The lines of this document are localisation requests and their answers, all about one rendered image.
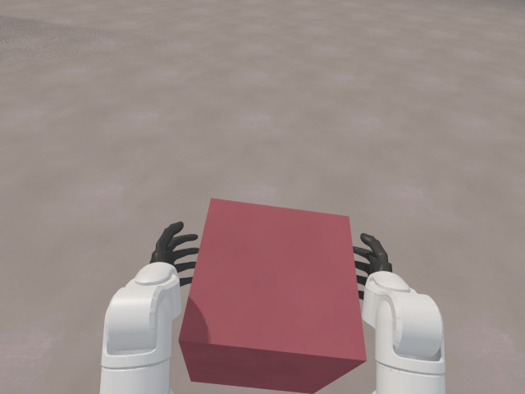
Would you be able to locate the left robot forearm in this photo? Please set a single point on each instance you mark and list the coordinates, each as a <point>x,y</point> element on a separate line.
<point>137,333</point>

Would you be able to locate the robot right hand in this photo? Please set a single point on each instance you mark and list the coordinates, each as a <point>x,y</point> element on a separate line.
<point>377,257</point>

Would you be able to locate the robot left hand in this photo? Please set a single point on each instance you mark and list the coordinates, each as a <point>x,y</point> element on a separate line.
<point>165,246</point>

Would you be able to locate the right robot forearm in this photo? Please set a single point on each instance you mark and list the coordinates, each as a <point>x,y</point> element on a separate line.
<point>409,338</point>

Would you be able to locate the carton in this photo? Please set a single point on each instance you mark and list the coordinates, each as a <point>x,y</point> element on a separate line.
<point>273,302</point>

